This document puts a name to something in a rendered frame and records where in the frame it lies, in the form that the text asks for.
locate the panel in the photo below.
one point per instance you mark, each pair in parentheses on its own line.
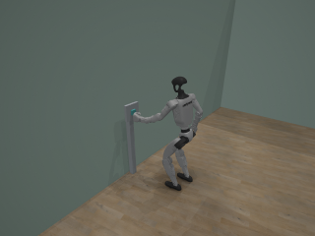
(131,134)

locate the robot right hand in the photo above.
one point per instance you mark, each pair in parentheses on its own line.
(194,128)

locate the left robot upper arm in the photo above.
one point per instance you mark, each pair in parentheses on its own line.
(171,105)

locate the right robot upper arm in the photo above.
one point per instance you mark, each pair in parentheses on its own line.
(196,105)

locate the left robot thigh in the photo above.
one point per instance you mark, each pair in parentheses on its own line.
(172,147)

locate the left robot shin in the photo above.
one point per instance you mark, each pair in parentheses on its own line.
(170,171)

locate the left robot forearm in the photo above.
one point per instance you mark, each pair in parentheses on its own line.
(147,120)

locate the robot left hand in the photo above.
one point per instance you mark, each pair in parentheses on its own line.
(136,116)

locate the right robot forearm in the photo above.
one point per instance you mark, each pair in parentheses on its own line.
(196,120)

